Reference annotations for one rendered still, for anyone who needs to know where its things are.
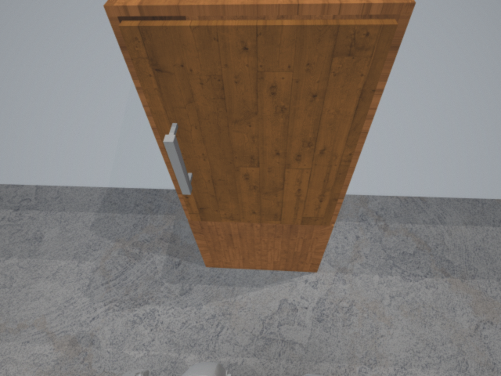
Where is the handle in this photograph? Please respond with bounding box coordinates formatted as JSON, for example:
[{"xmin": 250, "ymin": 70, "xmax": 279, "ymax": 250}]
[{"xmin": 163, "ymin": 123, "xmax": 193, "ymax": 195}]

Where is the cupboard door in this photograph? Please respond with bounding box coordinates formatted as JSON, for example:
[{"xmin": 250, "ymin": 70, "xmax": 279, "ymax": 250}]
[{"xmin": 119, "ymin": 19, "xmax": 398, "ymax": 226}]

